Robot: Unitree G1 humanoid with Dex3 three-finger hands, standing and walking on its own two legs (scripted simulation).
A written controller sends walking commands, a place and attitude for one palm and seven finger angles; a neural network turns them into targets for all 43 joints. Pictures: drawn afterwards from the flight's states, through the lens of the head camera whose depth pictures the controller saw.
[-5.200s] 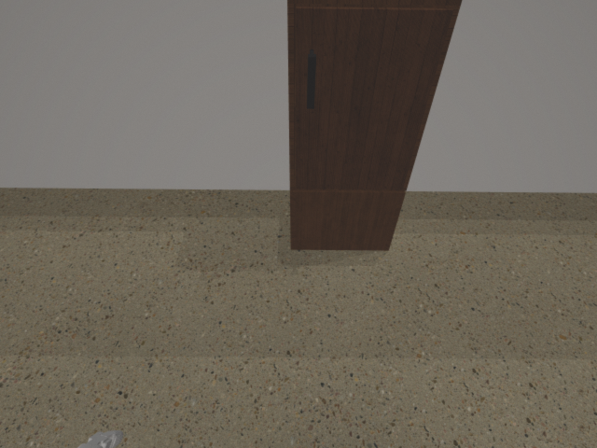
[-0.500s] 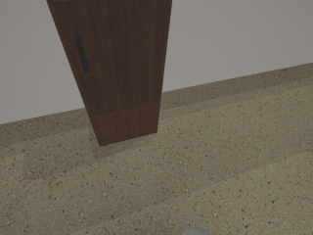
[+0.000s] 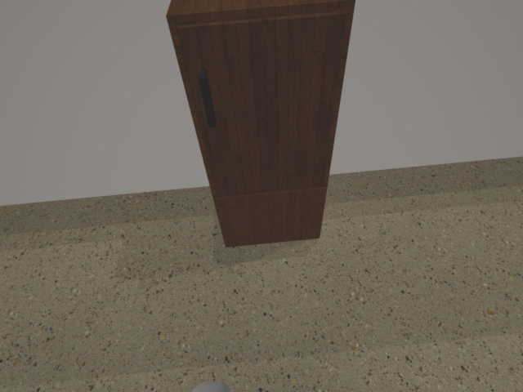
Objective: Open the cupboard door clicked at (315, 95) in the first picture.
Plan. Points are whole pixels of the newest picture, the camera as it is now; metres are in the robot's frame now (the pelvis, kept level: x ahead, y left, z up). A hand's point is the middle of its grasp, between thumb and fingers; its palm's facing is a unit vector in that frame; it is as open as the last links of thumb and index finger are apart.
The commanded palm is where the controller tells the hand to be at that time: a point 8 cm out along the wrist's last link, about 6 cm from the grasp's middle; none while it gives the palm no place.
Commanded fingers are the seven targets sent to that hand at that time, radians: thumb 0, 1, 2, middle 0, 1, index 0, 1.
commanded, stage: take the last steps up to it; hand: left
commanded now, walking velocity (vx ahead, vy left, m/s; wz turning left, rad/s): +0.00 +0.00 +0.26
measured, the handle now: (208, 98) +0.80 +0.18 +0.03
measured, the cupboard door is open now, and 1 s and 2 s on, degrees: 0 0 0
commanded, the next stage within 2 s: come to a stop and stand still in 0.96 s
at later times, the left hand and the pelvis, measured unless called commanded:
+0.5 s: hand out of the picture +0.04 +0.24 -0.18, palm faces +0.05 -0.99 -0.16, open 7.4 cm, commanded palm none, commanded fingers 0.00 0.90 0.90 -0.20 -0.30 -0.20 -0.30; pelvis +0.05 +0.05 +0.01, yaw +1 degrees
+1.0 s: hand (207, 327) +0.27 +0.14 -0.17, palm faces +0.05 -0.98 -0.21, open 7.2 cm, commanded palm none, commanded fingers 0.00 0.90 0.90 -0.20 -0.30 -0.20 -0.30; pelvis +0.22 -0.05 +0.00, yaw +2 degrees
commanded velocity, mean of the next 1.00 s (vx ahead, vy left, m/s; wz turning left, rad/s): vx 0.26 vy -0.11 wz -0.01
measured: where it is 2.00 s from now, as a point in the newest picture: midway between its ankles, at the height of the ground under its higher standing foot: outside the picture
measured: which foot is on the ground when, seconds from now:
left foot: up 0.00-0.16, down 0.18-0.74, up 0.76-1.00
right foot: down 0.00-0.18, up 0.20-0.70, down 0.72-1.00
